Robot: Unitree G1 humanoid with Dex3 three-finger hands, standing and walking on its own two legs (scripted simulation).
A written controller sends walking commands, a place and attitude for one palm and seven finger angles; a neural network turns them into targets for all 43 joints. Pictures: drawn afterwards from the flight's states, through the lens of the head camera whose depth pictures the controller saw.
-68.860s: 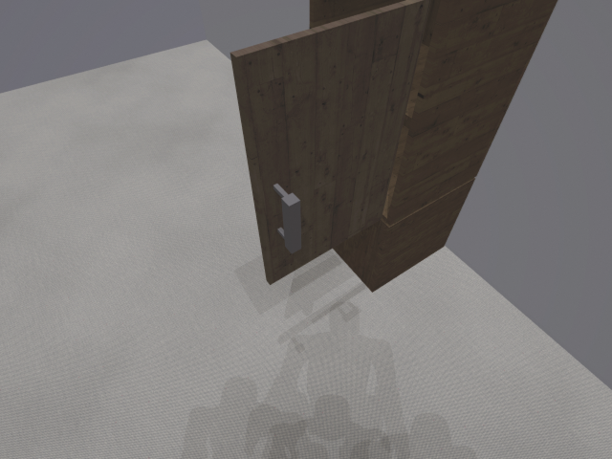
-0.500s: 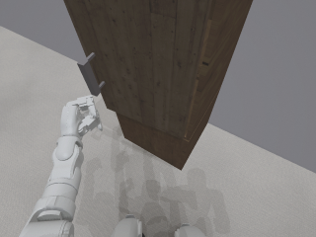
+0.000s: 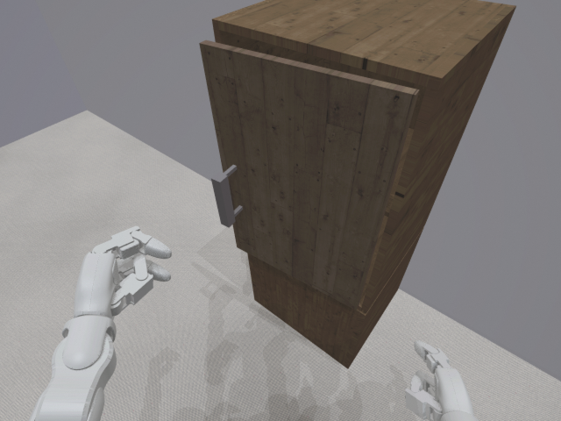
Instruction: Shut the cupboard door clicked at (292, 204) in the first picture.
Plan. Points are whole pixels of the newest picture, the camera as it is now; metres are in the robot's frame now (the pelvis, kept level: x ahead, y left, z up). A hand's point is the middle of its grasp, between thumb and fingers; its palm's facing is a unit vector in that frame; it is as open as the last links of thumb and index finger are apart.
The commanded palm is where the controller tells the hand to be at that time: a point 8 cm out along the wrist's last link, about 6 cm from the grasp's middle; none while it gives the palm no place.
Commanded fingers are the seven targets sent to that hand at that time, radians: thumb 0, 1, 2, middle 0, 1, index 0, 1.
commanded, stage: draw the hand back to the body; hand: left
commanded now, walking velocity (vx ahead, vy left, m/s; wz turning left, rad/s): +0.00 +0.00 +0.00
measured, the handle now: (230, 195) +0.62 +0.18 -0.08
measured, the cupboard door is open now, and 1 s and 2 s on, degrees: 6 6 6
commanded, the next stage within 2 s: step back with the hand held close in 0.76 s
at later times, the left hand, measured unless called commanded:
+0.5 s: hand (31, 300) +0.19 +0.26 +0.18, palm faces +0.48 -0.76 -0.43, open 6.9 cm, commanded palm +0.15 +0.29 +0.19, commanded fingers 0.00 0.90 0.90 -0.20 -0.30 -0.20 -0.30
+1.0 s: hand (66, 295) +0.20 +0.24 +0.17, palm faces +0.44 -0.78 -0.45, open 7.4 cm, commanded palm +0.15 +0.28 +0.19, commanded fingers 0.00 0.90 0.90 -0.20 -0.30 -0.20 -0.30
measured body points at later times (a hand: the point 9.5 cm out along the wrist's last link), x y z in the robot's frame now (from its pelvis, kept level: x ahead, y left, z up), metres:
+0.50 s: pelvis +0.01 -0.01 +0.01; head -0.02 -0.04 +0.46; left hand +0.16 +0.30 +0.21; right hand +0.20 -0.23 -0.08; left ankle +0.03 +0.08 -0.73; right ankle -0.04 -0.12 -0.73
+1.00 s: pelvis +0.01 -0.02 +0.01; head +0.00 -0.06 +0.46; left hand +0.17 +0.28 +0.20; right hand +0.20 -0.25 -0.08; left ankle +0.03 +0.08 -0.73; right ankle -0.04 -0.12 -0.73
